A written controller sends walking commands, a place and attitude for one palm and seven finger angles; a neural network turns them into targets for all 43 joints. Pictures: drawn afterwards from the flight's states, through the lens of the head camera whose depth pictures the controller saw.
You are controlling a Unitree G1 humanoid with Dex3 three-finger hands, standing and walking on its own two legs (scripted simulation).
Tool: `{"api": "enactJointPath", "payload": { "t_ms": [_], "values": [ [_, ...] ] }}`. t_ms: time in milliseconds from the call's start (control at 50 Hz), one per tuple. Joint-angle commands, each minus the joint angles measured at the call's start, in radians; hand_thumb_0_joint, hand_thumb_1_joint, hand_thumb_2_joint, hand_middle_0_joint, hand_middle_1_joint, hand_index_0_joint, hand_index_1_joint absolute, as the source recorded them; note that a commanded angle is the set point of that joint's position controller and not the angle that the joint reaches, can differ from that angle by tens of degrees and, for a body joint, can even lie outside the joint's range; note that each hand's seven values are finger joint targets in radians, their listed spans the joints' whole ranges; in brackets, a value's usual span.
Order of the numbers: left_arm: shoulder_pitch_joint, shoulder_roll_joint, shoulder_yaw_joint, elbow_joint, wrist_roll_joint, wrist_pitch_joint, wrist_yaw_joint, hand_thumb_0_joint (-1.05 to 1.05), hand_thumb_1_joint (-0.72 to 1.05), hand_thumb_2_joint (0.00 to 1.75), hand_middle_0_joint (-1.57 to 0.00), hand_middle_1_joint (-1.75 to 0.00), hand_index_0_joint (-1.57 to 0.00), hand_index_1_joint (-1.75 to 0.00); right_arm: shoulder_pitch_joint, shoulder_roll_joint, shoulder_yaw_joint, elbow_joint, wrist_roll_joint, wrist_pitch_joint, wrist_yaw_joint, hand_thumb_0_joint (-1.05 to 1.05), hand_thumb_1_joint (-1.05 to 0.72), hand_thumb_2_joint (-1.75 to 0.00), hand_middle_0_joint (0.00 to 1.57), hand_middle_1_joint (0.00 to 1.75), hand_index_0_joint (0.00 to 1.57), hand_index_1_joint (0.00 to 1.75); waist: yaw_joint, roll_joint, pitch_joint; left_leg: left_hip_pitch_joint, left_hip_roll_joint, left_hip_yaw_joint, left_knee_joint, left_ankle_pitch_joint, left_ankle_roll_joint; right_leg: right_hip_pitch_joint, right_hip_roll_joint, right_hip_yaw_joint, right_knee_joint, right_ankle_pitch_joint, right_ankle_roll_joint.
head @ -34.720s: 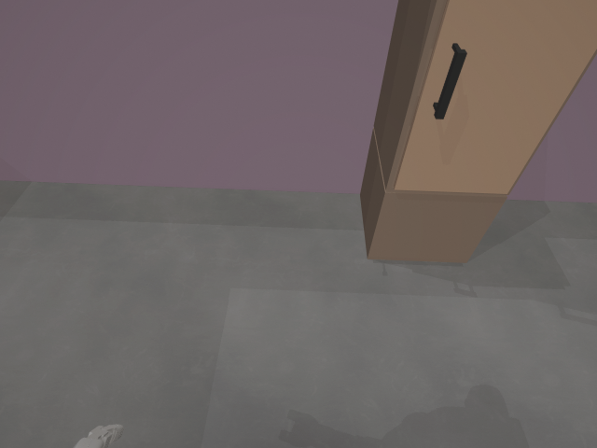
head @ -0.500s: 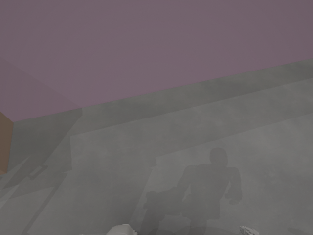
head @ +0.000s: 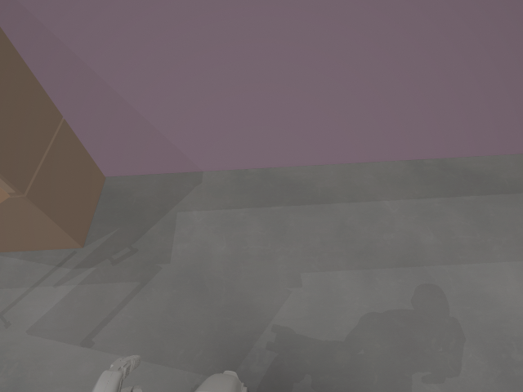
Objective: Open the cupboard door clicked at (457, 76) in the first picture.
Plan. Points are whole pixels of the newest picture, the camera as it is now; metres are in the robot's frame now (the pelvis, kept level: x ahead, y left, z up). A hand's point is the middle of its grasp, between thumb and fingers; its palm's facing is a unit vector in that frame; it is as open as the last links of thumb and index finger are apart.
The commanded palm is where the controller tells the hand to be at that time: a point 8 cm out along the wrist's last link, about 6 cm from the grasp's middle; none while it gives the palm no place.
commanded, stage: turn to face it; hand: left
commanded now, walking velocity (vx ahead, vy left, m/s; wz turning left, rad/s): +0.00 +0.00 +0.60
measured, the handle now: out of the picture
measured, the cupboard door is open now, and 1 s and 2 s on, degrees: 50 50 50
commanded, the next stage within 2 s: take the last steps up to it in 1.32 s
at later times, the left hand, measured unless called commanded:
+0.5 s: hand out of the picture -0.01 +0.25 -0.18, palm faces +0.35 -0.91 -0.23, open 7.4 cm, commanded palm none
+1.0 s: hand out of the picture +0.02 +0.21 -0.14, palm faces +0.54 -0.79 -0.28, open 7.4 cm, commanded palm none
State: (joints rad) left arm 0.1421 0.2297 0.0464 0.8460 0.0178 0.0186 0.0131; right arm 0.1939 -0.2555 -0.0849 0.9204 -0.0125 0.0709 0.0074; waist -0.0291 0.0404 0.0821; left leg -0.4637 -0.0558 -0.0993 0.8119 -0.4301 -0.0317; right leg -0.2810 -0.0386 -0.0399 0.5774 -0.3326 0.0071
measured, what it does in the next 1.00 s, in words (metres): steps on the spot, turning left: left foot, then right foot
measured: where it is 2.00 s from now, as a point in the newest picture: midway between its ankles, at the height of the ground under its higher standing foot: outside the picture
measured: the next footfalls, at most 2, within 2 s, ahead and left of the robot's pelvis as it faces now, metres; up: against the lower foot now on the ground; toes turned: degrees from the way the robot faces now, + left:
left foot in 0.34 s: +0.03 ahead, +0.12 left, +0.00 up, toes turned +20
right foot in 0.86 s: +0.10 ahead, -0.11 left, +0.00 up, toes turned +32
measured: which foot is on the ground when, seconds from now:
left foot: up 0.00-0.32, down 0.34-0.86, up 0.88-1.00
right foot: down 0.00-0.34, up 0.36-0.84, down 0.86-1.00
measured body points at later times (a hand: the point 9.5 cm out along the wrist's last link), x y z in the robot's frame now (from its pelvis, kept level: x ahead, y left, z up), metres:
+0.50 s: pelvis +0.00 +0.03 +0.00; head +0.05 +0.08 +0.45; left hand -0.03 +0.30 -0.16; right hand +0.21 -0.18 -0.11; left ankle +0.00 +0.11 -0.73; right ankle +0.01 -0.14 -0.64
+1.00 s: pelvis +0.04 -0.02 +0.01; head +0.09 -0.01 +0.45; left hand -0.01 +0.25 -0.12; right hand +0.22 -0.22 -0.15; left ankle -0.05 +0.08 -0.65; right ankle +0.07 -0.13 -0.73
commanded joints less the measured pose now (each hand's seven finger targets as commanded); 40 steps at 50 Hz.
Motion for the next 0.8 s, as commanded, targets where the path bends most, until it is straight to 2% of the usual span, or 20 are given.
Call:
{"api": "enactJointPath", "payload": {
  "t_ms": [0, 20, 60, 120, 200, 240, 280, 300, 320, 340, 360, 380, 400, 440, 460, 500, 620, 700, 740, 780],
  "values": [
    [0.013, 0.152, 0.035, -0.066, -0.003, -0.022, 0.021, 0.0, 0.9, 0.9, -0.2, -0.3, -0.2, -0.3, -0.034, -0.092, -0.028, -0.082, -0.006, -0.017, 0.012, 0.0, -0.9, -0.9, 0.2, 0.3, 0.2, 0.3, 0.005, -0.285, -0.081, -0.163, 0.071, 0.058, 0.416, -0.017, -0.033, 0.159, -0.283, 0.132, -0.241, 0.474, -0.117],
    [0.026, 0.138, 0.03, -0.066, -0.005, -0.026, 0.019, 0.0, 0.9, 0.9, -0.2, -0.3, -0.2, -0.3, -0.034, -0.084, -0.022, -0.083, -0.004, -0.016, 0.016, 0.0, -0.9, -0.9, 0.2, 0.3, 0.2, 0.3, 0.009, -0.289, -0.087, -0.161, 0.076, 0.082, 0.402, 0.004, -0.044, 0.185, -0.263, 0.072, -0.22, 0.585, -0.107],
    [0.077, 0.139, 0.033, -0.05, -0.003, -0.029, 0.021, 0.0, 0.9, 0.9, -0.2, -0.3, -0.2, -0.3, -0.068, -0.061, -0.013, -0.085, 0.002, -0.014, 0.021, 0.0, -0.9, -0.9, 0.2, 0.3, 0.2, 0.3, 0.03, -0.261, -0.1, -0.157, 0.075, 0.118, 0.323, 0.017, -0.051, 0.258, -0.255, 0.017, -0.2, 0.689, -0.096],
    [0.143, 0.157, 0.038, -0.028, 0.0, -0.031, 0.022, 0.0, 0.9, 0.9, -0.2, -0.3, -0.2, -0.3, -0.127, -0.045, -0.002, -0.096, 0.002, -0.012, 0.023, 0.0, -0.9, -0.9, 0.2, 0.3, 0.2, 0.3, 0.061, -0.217, -0.104, -0.123, 0.078, 0.152, 0.194, 0.009, -0.052, 0.298, -0.283, 0.006, -0.182, 0.735, -0.108],
    [0.157, 0.187, 0.051, -0.014, 0.008, -0.028, 0.02, 0.0, 0.9, 0.9, -0.2, -0.3, -0.2, -0.3, -0.162, -0.035, 0.009, -0.108, 0.005, -0.021, 0.026, 0.0, -0.9, -0.9, 0.2, 0.3, 0.2, 0.3, 0.074, -0.241, -0.109, -0.031, 0.076, 0.197, -0.009, -0.008, -0.034, 0.293, -0.315, -0.021, -0.141, 0.74, -0.117],
    [0.153, 0.198, 0.057, -0.011, 0.009, -0.026, 0.015, 0.0, 0.9, 0.9, -0.2, -0.3, -0.2, -0.3, -0.154, -0.038, 0.011, -0.112, 0.006, -0.028, 0.024, 0.0, -0.9, -0.9, 0.2, 0.3, 0.2, 0.3, 0.07, -0.259, -0.116, 0.039, 0.062, 0.221, -0.099, 0.012, -0.019, 0.264, -0.324, -0.04, -0.104, 0.738, -0.107],
    [0.125, 0.2, 0.062, -0.013, 0.0, -0.024, 0.009, 0.0, 0.9, 0.9, -0.2, -0.3, -0.2, -0.3, -0.065, -0.064, 0.003, -0.097, 0.0, -0.037, 0.02, 0.0, -0.9, -0.9, 0.2, 0.3, 0.2, 0.3, 0.014, -0.212, -0.154, 0.212, 0.042, 0.226, -0.278, 0.164, 0.002, 0.187, -0.299, -0.102, 0.02, 0.679, -0.053],
    [0.106, 0.185, 0.059, -0.024, -0.007, -0.021, 0.005, 0.0, 0.9, 0.9, -0.2, -0.3, -0.2, -0.3, 0.021, -0.12, -0.011, -0.077, -0.004, -0.046, 0.016, 0.0, -0.9, -0.9, 0.2, 0.3, 0.2, 0.3, -0.036, -0.094, -0.203, 0.396, 0.106, 0.146, -0.362, 0.358, 0.035, 0.059, -0.272, -0.137, 0.181, 0.533, -0.003],
    [0.088, 0.108, 0.043, -0.062, -0.015, -0.015, -0.004, 0.0, 0.9, 0.9, -0.2, -0.3, -0.2, -0.3, 0.104, -0.243, -0.044, -0.065, -0.013, -0.055, 0.007, 0.0, -0.9, -0.9, 0.2, 0.3, 0.2, 0.3, -0.08, 0.232, -0.251, 0.571, 0.404, -0.259, -0.398, 0.733, 0.184, -0.251, -0.111, -0.154, 0.439, -0.15, 0.083],
    [0.026, 0.105, 0.032, -0.09, -0.008, -0.001, 0.002, 0.0, 0.9, 0.9, -0.2, -0.3, -0.2, -0.3, 0.156, -0.288, -0.05, -0.046, -0.003, -0.046, -0.004, 0.0, -0.9, -0.9, 0.2, 0.3, 0.2, 0.3, -0.093, 0.216, -0.266, 0.558, 0.492, -0.34, -0.397, 0.943, 0.288, -0.326, -0.074, -0.025, 0.575, -0.355, 0.079],
    [-0.011, 0.12, 0.031, -0.099, -0.006, 0.007, 0.005, 0.0, 0.9, 0.9, -0.2, -0.3, -0.2, -0.3, 0.132, -0.263, -0.043, -0.052, -0.004, -0.047, -0.013, 0.0, -0.9, -0.9, 0.2, 0.3, 0.2, 0.3, -0.078, 0.112, -0.214, 0.506, 0.48, -0.271, -0.403, 0.852, 0.293, -0.345, -0.103, 0.026, 0.617, -0.295, 0.072],
    [-0.034, 0.109, 0.037, -0.079, -0.002, 0.009, 0.008, 0.0, 0.9, 0.9, -0.2, -0.3, -0.2, -0.3, 0.1, -0.231, -0.035, -0.064, -0.007, -0.054, -0.023, 0.0, -0.9, -0.9, 0.2, 0.3, 0.2, 0.3, -0.072, 0.139, -0.204, 0.453, 0.418, -0.267, -0.419, 0.808, 0.264, -0.35, -0.098, 0.042, 0.637, -0.238, 0.077],
    [-0.015, 0.114, 0.042, -0.057, -0.002, 0.013, 0.006, 0.0, 0.9, 0.9, -0.2, -0.3, -0.2, -0.3, 0.042, -0.206, -0.027, -0.08, -0.008, -0.056, -0.03, 0.0, -0.9, -0.9, 0.2, 0.3, 0.2, 0.3, -0.039, 0.125, -0.175, 0.392, 0.372, -0.226, -0.434, 0.717, 0.235, -0.328, -0.095, 0.067, 0.647, -0.167, 0.08],
    [0.034, 0.114, 0.044, -0.03, 0.001, 0.021, -0.002, 0.0, 0.9, 0.9, -0.2, -0.3, -0.2, -0.3, -0.024, -0.181, -0.015, -0.093, -0.007, -0.06, -0.031, 0.0, -0.9, -0.9, 0.2, 0.3, 0.2, 0.3, 0.006, 0.087, -0.147, 0.333, 0.308, -0.156, -0.465, 0.588, 0.195, -0.291, -0.083, 0.067, 0.623, -0.073, 0.082],
    [0.043, 0.112, 0.044, -0.024, 0.003, 0.019, -0.005, 0.0, 0.9, 0.9, -0.2, -0.3, -0.2, -0.3, -0.027, -0.175, -0.013, -0.094, -0.006, -0.064, -0.031, 0.0, -0.9, -0.9, 0.2, 0.3, 0.2, 0.3, 0.015, 0.067, -0.156, 0.328, 0.29, -0.151, -0.468, 0.552, 0.187, -0.275, -0.075, 0.063, 0.597, -0.05, 0.084],
    [0.043, 0.109, 0.045, -0.023, 0.003, 0.019, -0.007, 0.0, 0.9, 0.9, -0.2, -0.3, -0.2, -0.3, -0.026, -0.178, -0.014, -0.088, -0.007, -0.065, -0.028, 0.0, -0.9, -0.9, 0.2, 0.3, 0.2, 0.3, 0.02, 0.066, -0.153, 0.323, 0.278, -0.156, -0.479, 0.51, 0.187, -0.262, -0.064, 0.06, 0.536, -0.04, 0.087],
    [-0.033, 0.105, 0.04, -0.055, 0.0, 0.016, -0.004, 0.0, 0.9, 0.9, -0.2, -0.3, -0.2, -0.3, 0.021, -0.186, -0.025, -0.062, -0.011, -0.058, -0.021, 0.0, -0.9, -0.9, 0.2, 0.3, 0.2, 0.3, -0.001, 0.097, -0.129, 0.311, 0.259, -0.235, -0.486, 0.443, 0.194, -0.229, -0.027, 0.055, 0.373, -0.058, 0.087],
    [-0.058, 0.104, 0.036, -0.07, -0.006, 0.011, -0.001, 0.0, 0.9, 0.9, -0.2, -0.3, -0.2, -0.3, 0.039, -0.182, -0.033, -0.055, -0.014, -0.052, -0.02, 0.0, -0.9, -0.9, 0.2, 0.3, 0.2, 0.3, -0.009, 0.139, -0.146, 0.298, 0.242, -0.294, -0.461, 0.489, 0.19, -0.147, 0.012, 0.055, 0.239, -0.09, 0.072],
    [-0.032, 0.106, 0.035, -0.067, -0.01, 0.008, 0.004, 0.0, 0.9, 0.9, -0.2, -0.3, -0.2, -0.3, 0.026, -0.187, -0.037, -0.064, -0.014, -0.048, -0.02, 0.0, -0.9, -0.9, 0.2, 0.3, 0.2, 0.3, 0.002, 0.146, -0.158, 0.267, 0.235, -0.328, -0.437, 0.532, 0.187, -0.067, 0.035, 0.052, 0.145, -0.088, 0.06],
    [0.027, 0.115, 0.04, -0.054, -0.015, 0.001, 0.009, 0.0, 0.9, 0.9, -0.2, -0.3, -0.2, -0.3, -0.006, -0.175, -0.038, -0.073, -0.008, -0.044, -0.019, 0.0, -0.9, -0.9, 0.2, 0.3, 0.2, 0.3, 0.033, 0.113, -0.17, 0.194, 0.2, -0.329, -0.397, 0.522, 0.159, 0.081, 0.049, 0.047, -0.022, 0.001, 0.051]
  ]
}}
